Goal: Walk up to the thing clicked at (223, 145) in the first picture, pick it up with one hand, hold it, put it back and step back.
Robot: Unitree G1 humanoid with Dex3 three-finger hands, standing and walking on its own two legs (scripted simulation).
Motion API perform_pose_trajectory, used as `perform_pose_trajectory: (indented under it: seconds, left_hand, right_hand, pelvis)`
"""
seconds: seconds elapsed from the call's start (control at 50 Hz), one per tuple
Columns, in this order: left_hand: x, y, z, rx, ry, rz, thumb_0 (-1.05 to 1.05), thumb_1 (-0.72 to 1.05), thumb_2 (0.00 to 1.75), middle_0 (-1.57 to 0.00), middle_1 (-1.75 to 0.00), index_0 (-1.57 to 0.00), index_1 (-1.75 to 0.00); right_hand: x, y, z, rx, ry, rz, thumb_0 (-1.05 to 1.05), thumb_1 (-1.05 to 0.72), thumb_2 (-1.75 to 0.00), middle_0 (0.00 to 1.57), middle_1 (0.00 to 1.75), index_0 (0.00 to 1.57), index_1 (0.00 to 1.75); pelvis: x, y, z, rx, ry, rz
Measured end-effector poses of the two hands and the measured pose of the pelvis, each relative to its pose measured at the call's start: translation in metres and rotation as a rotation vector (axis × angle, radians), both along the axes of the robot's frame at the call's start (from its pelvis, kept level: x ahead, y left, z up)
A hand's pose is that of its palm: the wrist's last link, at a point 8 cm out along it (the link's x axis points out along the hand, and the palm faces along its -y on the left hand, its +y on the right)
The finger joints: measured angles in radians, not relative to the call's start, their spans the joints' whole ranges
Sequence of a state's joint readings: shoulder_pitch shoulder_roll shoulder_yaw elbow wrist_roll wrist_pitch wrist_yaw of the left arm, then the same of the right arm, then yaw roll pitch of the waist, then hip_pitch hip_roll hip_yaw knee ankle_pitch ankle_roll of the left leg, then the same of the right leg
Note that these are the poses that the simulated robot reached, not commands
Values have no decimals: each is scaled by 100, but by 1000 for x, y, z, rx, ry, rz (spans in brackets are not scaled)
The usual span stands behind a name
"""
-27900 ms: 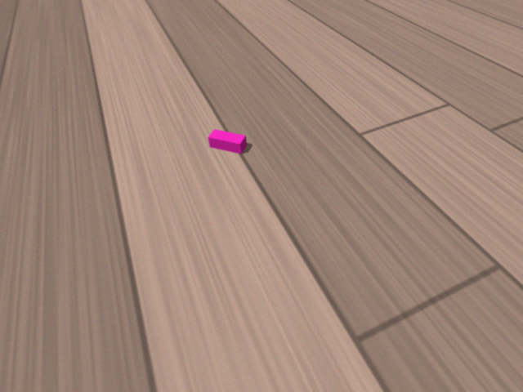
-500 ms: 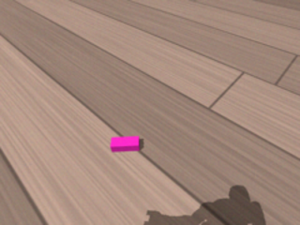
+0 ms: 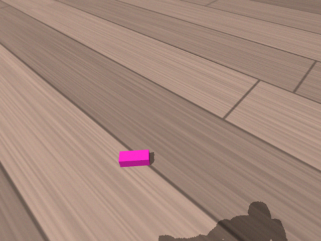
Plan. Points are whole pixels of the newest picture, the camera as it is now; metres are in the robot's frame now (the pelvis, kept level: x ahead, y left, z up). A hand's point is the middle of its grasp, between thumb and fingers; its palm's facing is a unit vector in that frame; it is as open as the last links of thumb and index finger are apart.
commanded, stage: stand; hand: left
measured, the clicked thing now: (134, 158) +0.82 +0.27 -0.74
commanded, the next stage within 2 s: walk up in 0.48 s
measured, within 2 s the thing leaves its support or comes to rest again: neither
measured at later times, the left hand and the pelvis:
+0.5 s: hand out of the picture +0.08 +0.26 -0.16, palm faces -0.05 -0.94 -0.34, open 7.4 cm; pelvis +0.01 +0.00 +0.00, yaw +0 degrees
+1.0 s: hand out of the picture +0.13 +0.30 -0.17, palm faces +0.04 -0.92 -0.39, open 7.4 cm; pelvis +0.14 +0.01 -0.03, yaw +3 degrees
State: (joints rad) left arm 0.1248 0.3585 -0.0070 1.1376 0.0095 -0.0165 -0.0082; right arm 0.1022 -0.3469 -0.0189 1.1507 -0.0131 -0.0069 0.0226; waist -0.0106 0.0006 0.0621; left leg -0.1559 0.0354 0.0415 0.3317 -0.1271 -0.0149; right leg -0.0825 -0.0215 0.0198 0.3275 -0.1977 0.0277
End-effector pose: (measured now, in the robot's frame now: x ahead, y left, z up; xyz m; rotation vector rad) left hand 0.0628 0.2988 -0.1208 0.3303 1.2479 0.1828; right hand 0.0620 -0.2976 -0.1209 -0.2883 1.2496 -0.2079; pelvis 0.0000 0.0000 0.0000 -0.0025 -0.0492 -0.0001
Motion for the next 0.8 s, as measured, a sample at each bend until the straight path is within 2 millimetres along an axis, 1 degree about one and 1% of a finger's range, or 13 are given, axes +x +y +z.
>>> perform_pose_trajectory:
  seconds: [0.14,0.32,0.5,0.58,0.68,0.74,0.8]
  left_hand:
    - [5,0,0,-1,-4,-4,1,90,90,-20,-30,-21,-30]
    - [15,0,1,-5,-26,-13,1,90,90,-20,-30,-21,-30]
    - [15,1,1,-6,-23,-11,1,90,90,-20,-30,-21,-30]
    - [14,6,5,0,-32,-5,1,90,90,-20,-30,-21,-30]
    - [14,9,7,50,-26,-5,1,90,90,-20,-30,-21,-30]
    - [7,9,11,64,-24,38,1,90,90,-20,-30,-21,-30]
    - [2,12,18,72,10,69,1,90,90,-20,-30,-21,-30]
  right_hand:
    - [-3,0,0,-3,12,-5,0,-90,-90,20,30,21,30]
    - [5,2,2,-8,-10,4,0,-90,-90,20,30,21,30]
    - [12,2,2,-3,-20,10,0,-90,-90,20,30,21,30]
    - [12,-6,4,6,-44,3,0,-90,-90,20,30,21,30]
    - [12,-33,-4,-8,-28,-25,0,-90,-90,21,30,21,30]
    - [23,-41,-5,-24,12,-16,0,-90,-90,20,30,21,30]
    - [46,-42,-1,-25,7,6,0,-90,-90,20,30,20,30]
  pelvis:
    - [2,1,0,0,1,0]
    - [4,2,0,2,2,-1]
    - [7,2,0,1,5,0]
    - [16,-1,-1,11,16,-9]
    - [28,-15,-11,3,0,-22]
    - [43,-17,-10,-12,0,-9]
    - [62,-13,-6,-14,3,-12]
